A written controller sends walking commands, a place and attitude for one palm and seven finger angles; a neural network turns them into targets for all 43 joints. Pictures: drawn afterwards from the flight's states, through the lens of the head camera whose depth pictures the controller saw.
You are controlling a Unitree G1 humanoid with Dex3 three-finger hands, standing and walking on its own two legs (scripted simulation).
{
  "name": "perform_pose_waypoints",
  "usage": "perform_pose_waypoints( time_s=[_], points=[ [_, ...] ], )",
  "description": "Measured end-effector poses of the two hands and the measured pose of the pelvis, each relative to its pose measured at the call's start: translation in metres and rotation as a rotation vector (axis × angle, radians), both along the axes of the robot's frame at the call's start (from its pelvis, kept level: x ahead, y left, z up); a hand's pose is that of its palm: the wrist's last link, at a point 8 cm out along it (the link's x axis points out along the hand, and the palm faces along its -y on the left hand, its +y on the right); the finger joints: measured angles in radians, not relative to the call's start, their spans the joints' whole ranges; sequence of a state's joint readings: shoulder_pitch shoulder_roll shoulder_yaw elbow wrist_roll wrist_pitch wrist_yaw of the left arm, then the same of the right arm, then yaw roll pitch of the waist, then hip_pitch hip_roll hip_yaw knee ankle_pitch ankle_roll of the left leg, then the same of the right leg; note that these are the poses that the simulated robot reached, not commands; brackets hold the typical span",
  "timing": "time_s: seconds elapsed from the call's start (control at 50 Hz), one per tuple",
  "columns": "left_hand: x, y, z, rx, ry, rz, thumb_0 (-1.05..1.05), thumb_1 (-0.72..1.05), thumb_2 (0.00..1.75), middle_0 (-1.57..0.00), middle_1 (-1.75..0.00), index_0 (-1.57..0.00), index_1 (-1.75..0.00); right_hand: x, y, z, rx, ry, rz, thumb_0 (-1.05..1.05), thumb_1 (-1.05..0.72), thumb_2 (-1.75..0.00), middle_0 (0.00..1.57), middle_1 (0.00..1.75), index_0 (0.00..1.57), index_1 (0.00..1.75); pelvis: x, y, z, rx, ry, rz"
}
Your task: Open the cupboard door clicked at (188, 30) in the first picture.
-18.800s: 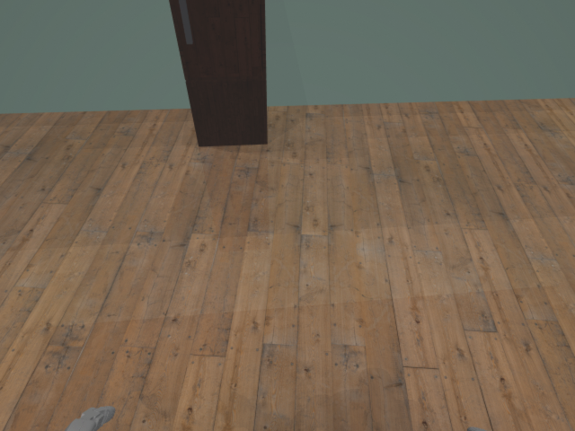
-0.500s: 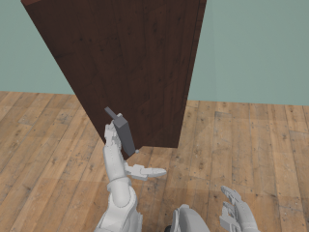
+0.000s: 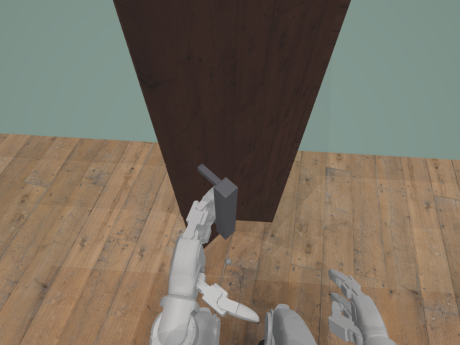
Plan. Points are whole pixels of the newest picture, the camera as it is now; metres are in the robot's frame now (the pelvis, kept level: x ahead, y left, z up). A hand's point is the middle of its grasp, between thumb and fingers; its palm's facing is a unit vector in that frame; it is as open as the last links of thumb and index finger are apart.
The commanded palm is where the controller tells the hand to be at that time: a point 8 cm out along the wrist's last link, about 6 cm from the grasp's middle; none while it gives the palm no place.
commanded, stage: slide the hand sideways off the handle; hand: left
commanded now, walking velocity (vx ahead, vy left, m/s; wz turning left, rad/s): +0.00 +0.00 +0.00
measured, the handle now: (216, 203) +0.35 +0.05 +0.03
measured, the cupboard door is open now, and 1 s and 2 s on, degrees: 49 49 49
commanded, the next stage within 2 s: draw the hand back to the body in 0.70 s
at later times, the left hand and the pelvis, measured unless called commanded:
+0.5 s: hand (203, 297) +0.20 +0.06 +0.03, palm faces -0.04 -1.00 +0.01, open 16.3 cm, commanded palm +0.16 +0.11 +0.03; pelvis +0.00 -0.01 -0.01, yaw +0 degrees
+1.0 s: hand (171, 298) +0.19 +0.09 +0.08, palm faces -0.02 -1.00 -0.08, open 16.3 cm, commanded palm +0.15 +0.15 +0.08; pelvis +0.00 -0.05 +0.00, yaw +1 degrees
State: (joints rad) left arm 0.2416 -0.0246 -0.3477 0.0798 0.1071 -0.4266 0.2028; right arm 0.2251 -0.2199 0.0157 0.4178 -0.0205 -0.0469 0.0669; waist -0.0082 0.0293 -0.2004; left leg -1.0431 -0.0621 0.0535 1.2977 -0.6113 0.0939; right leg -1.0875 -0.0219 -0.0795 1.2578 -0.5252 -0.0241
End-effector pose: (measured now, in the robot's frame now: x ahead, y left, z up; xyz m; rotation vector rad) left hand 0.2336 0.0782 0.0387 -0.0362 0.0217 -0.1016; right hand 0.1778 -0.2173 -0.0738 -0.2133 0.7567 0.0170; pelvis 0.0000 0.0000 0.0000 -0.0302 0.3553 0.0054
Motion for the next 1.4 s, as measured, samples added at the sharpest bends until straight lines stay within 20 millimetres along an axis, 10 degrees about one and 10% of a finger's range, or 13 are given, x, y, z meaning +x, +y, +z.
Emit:
perform_pose_waypoints(
  time_s=[0.3,0.86,1.04,1.4],
  points=[
    [-0.028,0.021,0.011,-0.011,0.041,0.051,-0.02,-0.50,0.30,-0.14,-0.30,-0.15,-0.30,0.018,0.024,-0.002,0.052,-0.009,0.017,0.01,-0.91,-0.90,0.20,0.30,0.20,0.30,0.008,0.005,0.000,-0.003,0.004,0.000],
    [-0.073,0.046,-0.003,0.054,0.073,0.043,-0.02,-0.50,0.30,-0.15,-0.30,-0.15,-0.30,0.016,-0.041,-0.007,-0.022,-0.100,-0.029,0.01,-0.91,-0.90,0.20,0.30,0.20,0.30,-0.007,-0.043,-0.017,0.012,0.002,0.008],
    [-0.065,0.069,0.063,0.118,-0.013,0.087,-0.02,-0.50,0.30,-0.15,-0.30,-0.15,-0.30,0.001,-0.044,0.013,0.021,-0.072,-0.095,0.02,-0.91,-0.90,0.20,0.30,0.20,0.30,-0.001,-0.046,0.010,0.016,-0.061,0.014],
    [-0.070,0.118,0.124,0.255,0.057,0.185,-0.01,-0.39,0.35,-0.16,-0.30,-0.16,-0.30,0.019,-0.042,0.083,-0.046,-0.161,-0.146,0.02,-0.91,-0.90,0.20,0.30,0.20,0.30,0.024,-0.029,0.062,0.000,-0.187,0.008]
  ],
)
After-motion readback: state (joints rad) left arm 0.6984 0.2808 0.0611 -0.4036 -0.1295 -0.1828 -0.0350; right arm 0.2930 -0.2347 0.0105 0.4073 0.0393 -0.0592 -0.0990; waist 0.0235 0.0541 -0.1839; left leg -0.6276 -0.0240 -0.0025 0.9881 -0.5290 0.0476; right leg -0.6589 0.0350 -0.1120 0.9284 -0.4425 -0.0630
